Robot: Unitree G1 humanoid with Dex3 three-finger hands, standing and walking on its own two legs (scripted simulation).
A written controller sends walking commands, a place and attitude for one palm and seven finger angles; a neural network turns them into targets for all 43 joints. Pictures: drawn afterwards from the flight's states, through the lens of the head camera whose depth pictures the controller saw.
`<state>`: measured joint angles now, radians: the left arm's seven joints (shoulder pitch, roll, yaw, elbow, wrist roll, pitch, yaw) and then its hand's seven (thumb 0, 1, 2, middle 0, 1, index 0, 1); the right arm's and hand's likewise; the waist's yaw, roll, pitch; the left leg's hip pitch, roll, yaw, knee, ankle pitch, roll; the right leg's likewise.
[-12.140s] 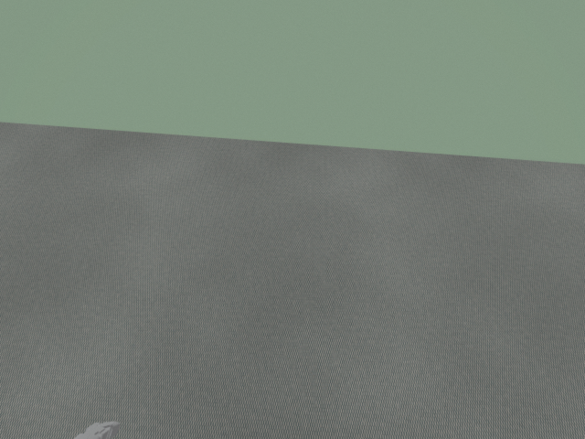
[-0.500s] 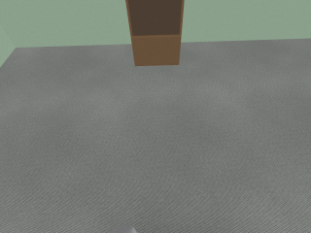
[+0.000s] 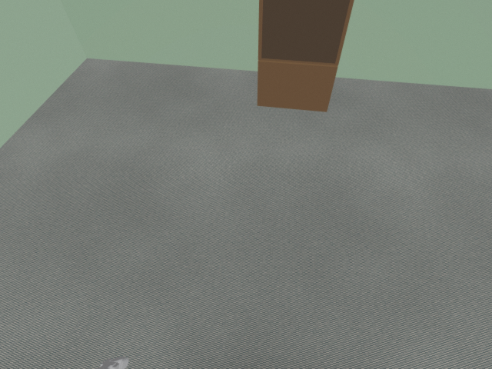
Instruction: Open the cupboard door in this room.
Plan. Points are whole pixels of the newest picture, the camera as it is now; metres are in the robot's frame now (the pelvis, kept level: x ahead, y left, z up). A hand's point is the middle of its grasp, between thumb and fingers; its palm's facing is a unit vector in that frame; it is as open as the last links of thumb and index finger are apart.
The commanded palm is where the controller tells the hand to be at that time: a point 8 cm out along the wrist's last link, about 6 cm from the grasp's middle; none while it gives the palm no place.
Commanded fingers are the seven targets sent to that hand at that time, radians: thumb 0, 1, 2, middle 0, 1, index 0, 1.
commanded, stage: turn or walk to find it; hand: left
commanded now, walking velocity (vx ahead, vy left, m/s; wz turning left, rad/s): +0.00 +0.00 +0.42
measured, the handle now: out of the picture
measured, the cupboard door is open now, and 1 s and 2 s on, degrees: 0 0 0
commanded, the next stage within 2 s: stand and wait in 0.78 s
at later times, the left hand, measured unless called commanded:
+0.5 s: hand out of the picture -0.04 +0.22 -0.18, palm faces +0.27 -0.93 -0.25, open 7.4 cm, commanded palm none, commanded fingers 0.00 0.90 0.90 -0.20 -0.30 -0.20 -0.30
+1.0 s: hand out of the picture -0.03 +0.18 -0.15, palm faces +0.41 -0.87 -0.27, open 7.4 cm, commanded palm none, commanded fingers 0.00 0.90 0.90 -0.20 -0.30 -0.20 -0.30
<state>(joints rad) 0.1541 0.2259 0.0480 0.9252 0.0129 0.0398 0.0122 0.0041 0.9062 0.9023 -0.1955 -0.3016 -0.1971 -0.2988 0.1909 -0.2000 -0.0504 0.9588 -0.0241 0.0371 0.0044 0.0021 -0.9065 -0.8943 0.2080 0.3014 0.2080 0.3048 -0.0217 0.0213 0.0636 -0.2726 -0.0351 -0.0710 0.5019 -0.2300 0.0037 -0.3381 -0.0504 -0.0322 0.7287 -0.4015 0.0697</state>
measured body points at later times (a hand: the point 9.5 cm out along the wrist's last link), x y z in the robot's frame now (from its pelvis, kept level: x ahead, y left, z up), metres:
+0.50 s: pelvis -0.03 +0.00 -0.01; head +0.01 +0.02 +0.44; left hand -0.05 +0.27 -0.16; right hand +0.11 -0.23 -0.15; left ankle -0.07 +0.12 -0.74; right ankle +0.00 -0.12 -0.73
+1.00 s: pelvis -0.02 -0.03 +0.00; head +0.01 -0.05 +0.45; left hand -0.06 +0.22 -0.13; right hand +0.14 -0.23 -0.16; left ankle -0.10 +0.10 -0.67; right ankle +0.03 -0.11 -0.74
